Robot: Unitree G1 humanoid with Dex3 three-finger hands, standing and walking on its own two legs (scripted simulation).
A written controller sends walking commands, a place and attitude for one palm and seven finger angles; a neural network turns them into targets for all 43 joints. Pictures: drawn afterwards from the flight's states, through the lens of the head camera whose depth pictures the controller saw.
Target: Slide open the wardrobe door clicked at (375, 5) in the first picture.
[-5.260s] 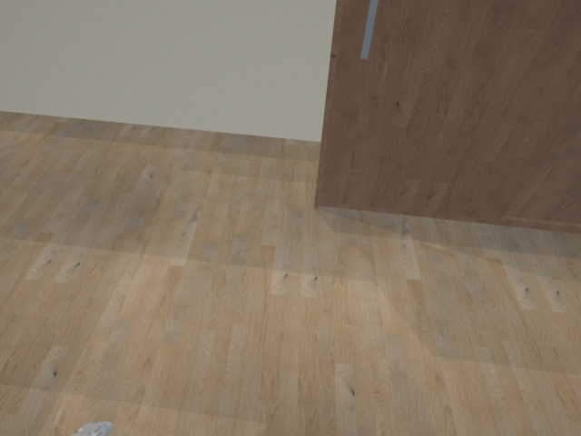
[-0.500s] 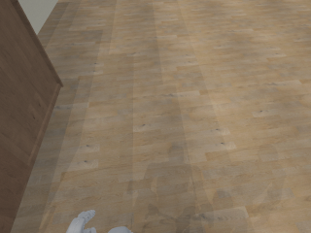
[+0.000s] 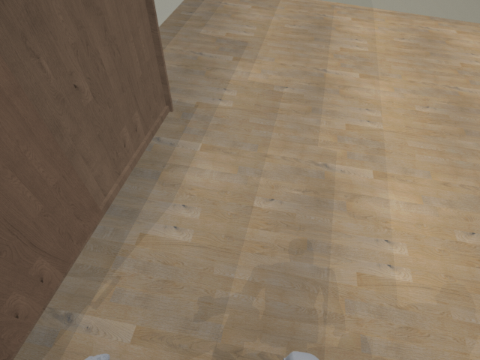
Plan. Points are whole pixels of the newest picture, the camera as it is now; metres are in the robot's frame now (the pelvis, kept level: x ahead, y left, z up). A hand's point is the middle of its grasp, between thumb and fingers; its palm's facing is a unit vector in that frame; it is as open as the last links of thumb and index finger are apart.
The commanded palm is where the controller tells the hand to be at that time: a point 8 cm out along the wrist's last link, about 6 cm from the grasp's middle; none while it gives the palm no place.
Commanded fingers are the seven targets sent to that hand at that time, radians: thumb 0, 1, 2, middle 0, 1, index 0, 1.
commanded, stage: turn to face it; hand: left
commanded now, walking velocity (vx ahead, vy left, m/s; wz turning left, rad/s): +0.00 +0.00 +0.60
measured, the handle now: out of the picture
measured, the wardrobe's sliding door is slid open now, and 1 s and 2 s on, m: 0.00 0.00 0.00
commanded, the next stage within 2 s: none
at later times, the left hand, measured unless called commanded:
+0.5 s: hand out of the picture -0.06 +0.16 -0.17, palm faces +0.37 -0.90 -0.24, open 7.4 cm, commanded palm none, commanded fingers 0.00 0.90 0.90 -0.20 -0.30 -0.20 -0.30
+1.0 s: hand out of the picture -0.07 +0.20 -0.15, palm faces +0.60 -0.75 -0.28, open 7.4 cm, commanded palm none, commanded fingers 0.00 0.90 0.90 -0.20 -0.30 -0.20 -0.30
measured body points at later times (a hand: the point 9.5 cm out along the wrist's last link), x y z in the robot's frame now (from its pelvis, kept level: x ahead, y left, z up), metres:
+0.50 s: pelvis -0.04 -0.04 -0.01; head -0.01 -0.03 +0.44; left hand -0.08 +0.21 -0.15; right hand +0.14 -0.26 -0.14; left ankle -0.09 +0.08 -0.71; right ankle +0.00 -0.17 -0.74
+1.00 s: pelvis -0.06 -0.05 -0.01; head -0.03 -0.04 +0.44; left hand -0.11 +0.24 -0.13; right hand +0.14 -0.22 -0.15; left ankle -0.10 +0.07 -0.74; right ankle +0.02 -0.15 -0.73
